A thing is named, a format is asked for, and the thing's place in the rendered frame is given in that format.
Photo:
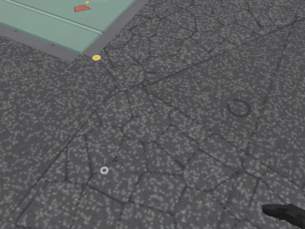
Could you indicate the right robot hand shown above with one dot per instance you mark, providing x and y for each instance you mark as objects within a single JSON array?
[{"x": 290, "y": 213}]

